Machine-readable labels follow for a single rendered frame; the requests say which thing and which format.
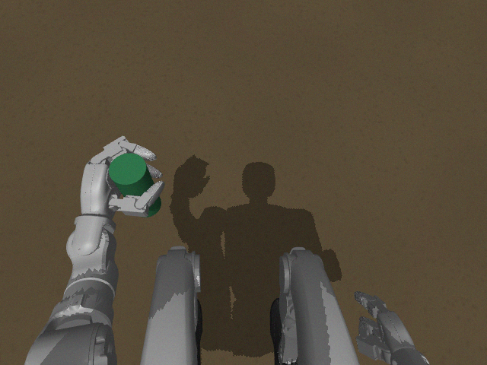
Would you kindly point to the can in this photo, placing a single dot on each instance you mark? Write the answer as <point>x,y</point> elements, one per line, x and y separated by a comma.
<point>131,176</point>

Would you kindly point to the right robot foot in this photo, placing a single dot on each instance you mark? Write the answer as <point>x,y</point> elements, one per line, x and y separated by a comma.
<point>276,332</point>

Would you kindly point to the left robot hand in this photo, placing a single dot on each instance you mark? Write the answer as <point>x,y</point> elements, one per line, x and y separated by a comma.
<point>100,195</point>

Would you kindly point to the right robot arm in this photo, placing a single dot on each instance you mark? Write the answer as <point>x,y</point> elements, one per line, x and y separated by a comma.
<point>408,356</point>

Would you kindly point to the left robot arm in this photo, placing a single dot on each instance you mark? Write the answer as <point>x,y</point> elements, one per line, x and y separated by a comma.
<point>79,330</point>

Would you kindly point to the right robot hand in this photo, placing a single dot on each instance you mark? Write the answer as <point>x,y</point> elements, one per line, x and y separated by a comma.
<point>387,335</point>

